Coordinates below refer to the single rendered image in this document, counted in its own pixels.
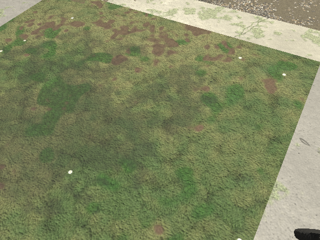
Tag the robot right hand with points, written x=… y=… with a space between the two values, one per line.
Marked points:
x=307 y=234

